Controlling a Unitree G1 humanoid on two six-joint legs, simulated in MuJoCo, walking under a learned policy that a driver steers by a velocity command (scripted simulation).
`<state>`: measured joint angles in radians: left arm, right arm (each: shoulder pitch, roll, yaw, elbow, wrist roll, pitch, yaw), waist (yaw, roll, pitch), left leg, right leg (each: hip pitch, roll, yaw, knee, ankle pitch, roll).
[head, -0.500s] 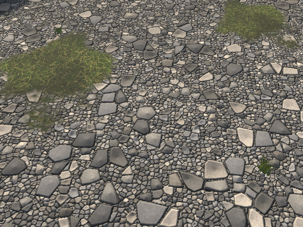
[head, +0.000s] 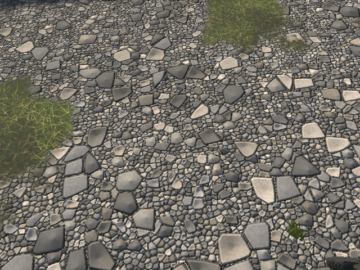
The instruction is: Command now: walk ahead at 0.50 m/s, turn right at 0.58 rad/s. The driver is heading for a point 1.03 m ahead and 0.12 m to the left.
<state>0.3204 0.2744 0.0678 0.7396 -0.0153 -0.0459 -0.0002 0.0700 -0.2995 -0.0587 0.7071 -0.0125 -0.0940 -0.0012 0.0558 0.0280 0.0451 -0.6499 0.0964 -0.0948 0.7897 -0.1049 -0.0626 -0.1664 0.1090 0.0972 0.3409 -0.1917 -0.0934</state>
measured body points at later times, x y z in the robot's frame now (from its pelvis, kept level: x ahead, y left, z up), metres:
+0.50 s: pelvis +0.28 +0.04 +0.00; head +0.31 +0.04 +0.45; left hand +0.51 +0.25 -0.09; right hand +0.23 -0.23 -0.12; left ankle +0.26 +0.15 -0.75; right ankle +0.37 -0.14 -0.70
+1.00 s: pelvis +0.52 -0.03 +0.00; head +0.55 -0.02 +0.45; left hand +0.53 +0.26 -0.12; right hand +0.72 -0.28 -0.10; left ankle +0.66 +0.14 -0.69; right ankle +0.46 -0.14 -0.75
